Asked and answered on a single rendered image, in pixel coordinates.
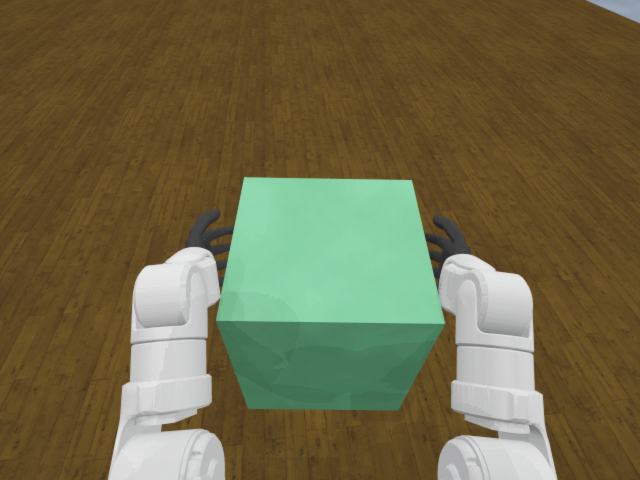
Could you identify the right robot upper arm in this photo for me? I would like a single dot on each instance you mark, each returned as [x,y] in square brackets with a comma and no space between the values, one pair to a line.
[482,458]

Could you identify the left robot forearm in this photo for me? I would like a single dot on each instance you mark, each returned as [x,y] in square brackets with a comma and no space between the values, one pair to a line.
[168,380]

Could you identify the carton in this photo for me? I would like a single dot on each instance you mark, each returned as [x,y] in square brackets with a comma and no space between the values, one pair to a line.
[329,300]

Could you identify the robot right hand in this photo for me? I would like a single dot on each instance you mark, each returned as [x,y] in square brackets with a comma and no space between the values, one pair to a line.
[457,245]

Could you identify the robot left hand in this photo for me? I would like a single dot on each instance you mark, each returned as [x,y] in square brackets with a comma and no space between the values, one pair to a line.
[199,238]

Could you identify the right robot forearm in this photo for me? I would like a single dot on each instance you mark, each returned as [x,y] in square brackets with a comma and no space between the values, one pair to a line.
[495,385]

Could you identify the left robot upper arm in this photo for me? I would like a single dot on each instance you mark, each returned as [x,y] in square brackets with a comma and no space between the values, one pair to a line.
[194,454]

